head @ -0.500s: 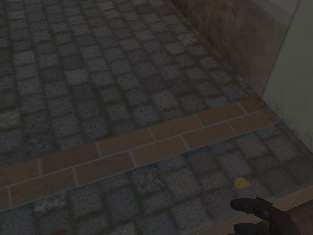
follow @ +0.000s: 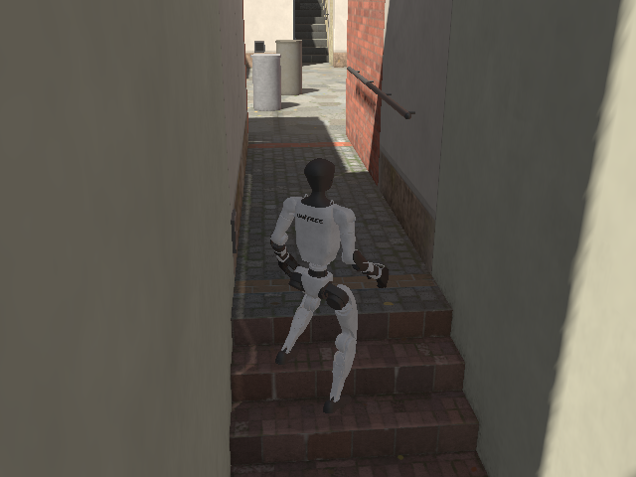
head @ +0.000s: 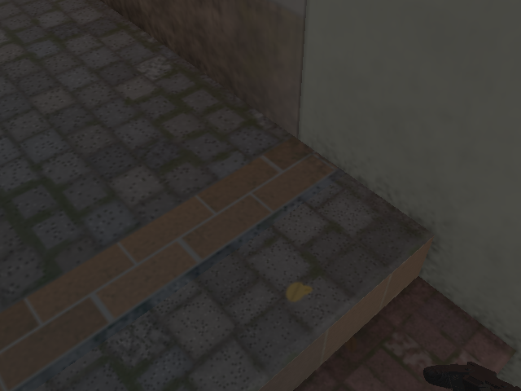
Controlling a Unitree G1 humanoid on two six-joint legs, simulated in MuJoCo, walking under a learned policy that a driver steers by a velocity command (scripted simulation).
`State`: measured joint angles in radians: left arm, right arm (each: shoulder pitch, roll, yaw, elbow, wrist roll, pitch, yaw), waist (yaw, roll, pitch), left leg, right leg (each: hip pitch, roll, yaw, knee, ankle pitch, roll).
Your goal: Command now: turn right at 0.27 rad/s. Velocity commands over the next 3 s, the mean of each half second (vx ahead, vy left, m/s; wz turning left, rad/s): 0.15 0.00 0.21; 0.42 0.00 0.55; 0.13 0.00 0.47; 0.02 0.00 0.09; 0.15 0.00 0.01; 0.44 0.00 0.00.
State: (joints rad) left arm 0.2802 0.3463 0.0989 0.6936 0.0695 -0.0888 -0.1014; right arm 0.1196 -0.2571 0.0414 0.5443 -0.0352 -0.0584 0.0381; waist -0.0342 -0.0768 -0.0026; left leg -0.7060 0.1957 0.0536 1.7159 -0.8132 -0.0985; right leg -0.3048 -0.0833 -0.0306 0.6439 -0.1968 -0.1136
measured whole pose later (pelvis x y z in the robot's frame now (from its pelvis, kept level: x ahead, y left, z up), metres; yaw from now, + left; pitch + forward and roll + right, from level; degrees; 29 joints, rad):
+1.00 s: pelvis +0.24 +0.18 +0.17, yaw +26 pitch +9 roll -6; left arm -0.18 0.10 -0.07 0.61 0.05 -0.01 -0.06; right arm 0.69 -0.12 0.03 1.07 -0.01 -0.13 0.15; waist -0.13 0.08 -0.13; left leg -0.11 -0.03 -0.33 0.40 -0.26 0.11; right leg -1.19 -0.03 -0.20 1.48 -0.32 -0.11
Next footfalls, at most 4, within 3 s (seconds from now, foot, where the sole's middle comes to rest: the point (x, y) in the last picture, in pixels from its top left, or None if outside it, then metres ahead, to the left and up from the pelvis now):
0.56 left None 0.10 0.21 -0.61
1.02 right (182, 358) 0.48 0.17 -0.44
1.44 left None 0.36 0.41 -0.44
2.50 left None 0.37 0.43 -0.44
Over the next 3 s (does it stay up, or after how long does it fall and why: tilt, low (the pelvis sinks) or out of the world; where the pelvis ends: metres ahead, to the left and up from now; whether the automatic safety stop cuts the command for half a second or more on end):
stays up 0.62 0.46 0.32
